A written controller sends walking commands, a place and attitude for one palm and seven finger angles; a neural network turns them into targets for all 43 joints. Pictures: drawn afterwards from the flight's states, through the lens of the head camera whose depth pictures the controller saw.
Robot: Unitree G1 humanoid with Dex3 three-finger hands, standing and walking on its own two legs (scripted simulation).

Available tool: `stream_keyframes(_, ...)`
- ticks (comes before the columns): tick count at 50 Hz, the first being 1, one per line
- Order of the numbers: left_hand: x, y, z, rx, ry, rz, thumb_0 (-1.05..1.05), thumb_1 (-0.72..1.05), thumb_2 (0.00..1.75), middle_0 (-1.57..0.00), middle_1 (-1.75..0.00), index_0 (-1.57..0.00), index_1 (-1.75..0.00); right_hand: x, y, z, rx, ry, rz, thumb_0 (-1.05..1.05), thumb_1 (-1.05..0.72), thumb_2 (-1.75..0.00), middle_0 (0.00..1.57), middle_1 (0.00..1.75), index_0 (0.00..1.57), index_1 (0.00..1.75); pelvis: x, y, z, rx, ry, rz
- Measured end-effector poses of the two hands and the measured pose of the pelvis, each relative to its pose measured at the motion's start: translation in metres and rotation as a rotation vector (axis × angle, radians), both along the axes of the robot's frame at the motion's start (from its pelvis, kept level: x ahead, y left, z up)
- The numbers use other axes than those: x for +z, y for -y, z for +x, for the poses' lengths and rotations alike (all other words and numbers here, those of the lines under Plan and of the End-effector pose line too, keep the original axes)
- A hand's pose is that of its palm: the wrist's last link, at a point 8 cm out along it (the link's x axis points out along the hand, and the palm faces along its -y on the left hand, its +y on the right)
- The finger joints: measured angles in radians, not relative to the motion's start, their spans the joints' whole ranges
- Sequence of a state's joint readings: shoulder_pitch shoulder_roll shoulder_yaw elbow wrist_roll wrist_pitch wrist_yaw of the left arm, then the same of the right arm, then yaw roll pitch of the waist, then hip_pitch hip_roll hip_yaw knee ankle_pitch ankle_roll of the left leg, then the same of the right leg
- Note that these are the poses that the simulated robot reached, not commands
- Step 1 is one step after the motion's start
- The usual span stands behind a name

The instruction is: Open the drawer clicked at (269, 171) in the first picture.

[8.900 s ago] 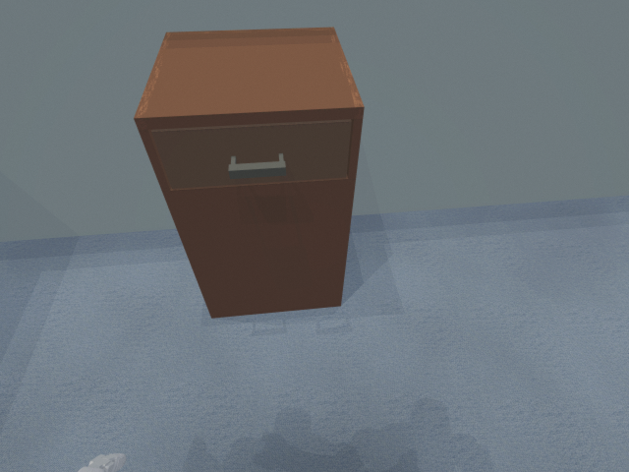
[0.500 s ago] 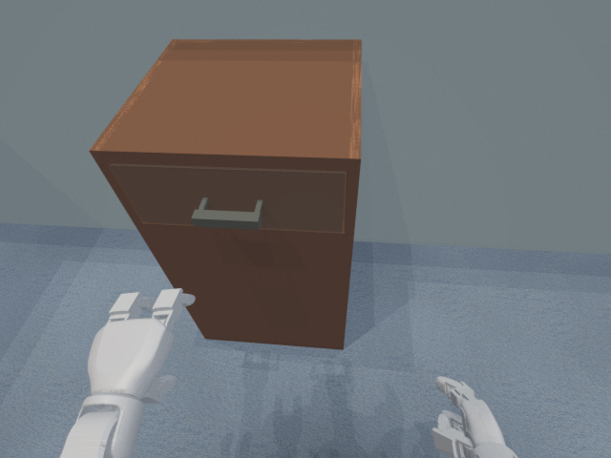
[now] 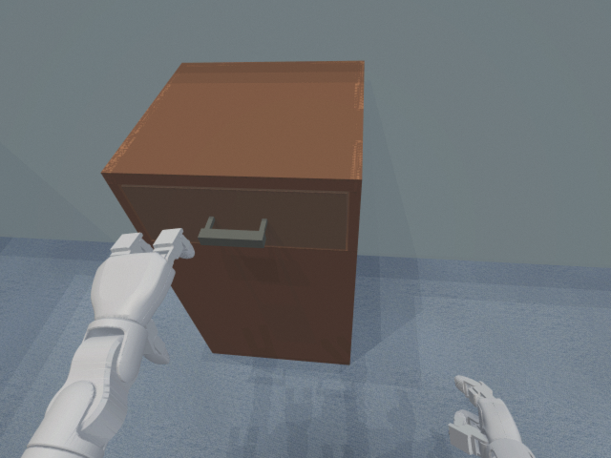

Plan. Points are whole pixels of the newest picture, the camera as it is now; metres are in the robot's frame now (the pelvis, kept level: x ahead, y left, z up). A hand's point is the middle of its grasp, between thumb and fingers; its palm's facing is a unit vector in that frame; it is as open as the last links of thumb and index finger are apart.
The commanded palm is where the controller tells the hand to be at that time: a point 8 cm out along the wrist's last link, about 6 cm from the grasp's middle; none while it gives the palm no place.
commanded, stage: raise the hand with hooked fingers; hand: left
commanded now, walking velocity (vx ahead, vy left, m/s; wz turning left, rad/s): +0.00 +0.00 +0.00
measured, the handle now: (234, 230) +0.51 +0.21 -0.05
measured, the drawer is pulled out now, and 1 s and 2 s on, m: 0.00 0.00 0.00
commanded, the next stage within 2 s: move the hooked fingers above the handle in 0.54 s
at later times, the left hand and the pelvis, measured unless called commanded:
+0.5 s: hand (151, 289) +0.29 +0.24 +0.08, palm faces +0.04 -0.10 -0.99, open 13.9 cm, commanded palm +0.27 +0.25 +0.14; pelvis -0.01 +0.01 +0.00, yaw +0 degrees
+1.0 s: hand (171, 274) +0.33 +0.23 +0.06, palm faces +0.03 -0.08 -1.00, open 13.9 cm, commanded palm +0.31 +0.24 +0.12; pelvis -0.02 +0.01 +0.00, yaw +1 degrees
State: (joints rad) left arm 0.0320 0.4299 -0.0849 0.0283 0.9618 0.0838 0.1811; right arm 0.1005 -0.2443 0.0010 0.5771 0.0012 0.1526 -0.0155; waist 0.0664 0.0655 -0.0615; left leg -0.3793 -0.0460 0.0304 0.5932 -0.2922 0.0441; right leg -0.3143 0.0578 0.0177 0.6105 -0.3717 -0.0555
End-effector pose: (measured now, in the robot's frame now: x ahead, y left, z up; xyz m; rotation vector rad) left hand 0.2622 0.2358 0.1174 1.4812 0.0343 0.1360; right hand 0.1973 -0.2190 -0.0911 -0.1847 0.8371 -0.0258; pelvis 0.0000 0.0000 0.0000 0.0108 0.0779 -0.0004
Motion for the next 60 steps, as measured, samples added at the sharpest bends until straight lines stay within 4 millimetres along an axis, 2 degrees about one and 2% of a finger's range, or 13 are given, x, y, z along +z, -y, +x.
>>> stream_keyframes(6, 0.012, -0.004, 0.012, -0.007, -0.028, 0.005, -0.01, -0.48, 0.31, -0.32, -1.19, -0.31, -1.19, 0.000, -0.006, -0.001, 0.016, -0.014, 0.005, 0.01, -0.91, -0.89, 0.20, 0.30, 0.20, 0.30, 0.003, 0.000, -0.002, 0.010, 0.013, -0.002)
stream_keyframes(12, 0.022, -0.006, 0.021, -0.038, -0.037, 0.002, -0.01, -0.49, 0.31, -0.32, -1.20, -0.31, -1.20, -0.003, -0.005, -0.011, 0.006, -0.046, 0.005, 0.01, -0.91, -0.89, 0.20, 0.30, 0.20, 0.30, 0.005, -0.001, -0.004, 0.009, 0.015, -0.003)
stream_keyframes(20, 0.012, -0.006, 0.014, -0.077, -0.061, -0.014, -0.01, -0.49, 0.31, -0.32, -1.20, -0.31, -1.20, -0.008, 0.004, -0.029, -0.015, -0.097, -0.016, 0.02, -0.91, -0.89, 0.20, 0.30, 0.20, 0.30, 0.005, -0.004, -0.005, 0.005, 0.003, -0.006)
stream_keyframes(25, 0.012, -0.009, 0.010, -0.085, -0.023, -0.008, -0.01, -0.49, 0.30, -0.32, -1.20, -0.32, -1.20, -0.012, 0.006, -0.036, -0.030, -0.116, -0.025, 0.02, -0.91, -0.89, 0.20, 0.30, 0.20, 0.30, 0.004, -0.007, -0.007, 0.006, 0.000, -0.008)
stream_keyframes(32, 0.014, -0.018, 0.011, -0.039, -0.015, -0.002, -0.01, -0.49, 0.30, -0.32, -1.20, -0.31, -1.20, -0.011, 0.000, -0.037, -0.037, -0.105, -0.010, 0.02, -0.91, -0.89, 0.20, 0.30, 0.20, 0.30, 0.004, -0.010, -0.010, 0.008, 0.003, -0.011)
stream_keyframes(38, 0.009, -0.013, 0.013, -0.062, -0.043, -0.012, -0.01, -0.50, 0.30, -0.32, -1.20, -0.31, -1.20, -0.008, -0.008, -0.034, -0.026, -0.083, -0.002, 0.02, -0.91, -0.89, 0.20, 0.30, 0.20, 0.30, 0.003, -0.013, -0.012, 0.012, 0.007, -0.012)
stream_keyframes(47, -0.001, 0.000, 0.035, -0.109, -0.034, 0.000, -0.01, -0.50, 0.30, -0.32, -1.20, -0.32, -1.20, -0.011, -0.011, -0.041, -0.033, -0.100, -0.006, 0.01, -0.91, -0.89, 0.20, 0.30, 0.20, 0.30, 0.001, -0.014, -0.016, 0.013, -0.013, -0.015)
stream_keyframes(60, -0.017, 0.008, 0.073, -0.096, -0.081, 0.012, -0.01, -0.49, 0.30, -0.32, -1.20, -0.31, -1.20, -0.025, 0.010, -0.079, -0.118, -0.205, -0.031, 0.01, -0.91, -0.89, 0.20, 0.30, 0.20, 0.30, -0.003, -0.012, -0.012, 0.004, -0.050, -0.015)
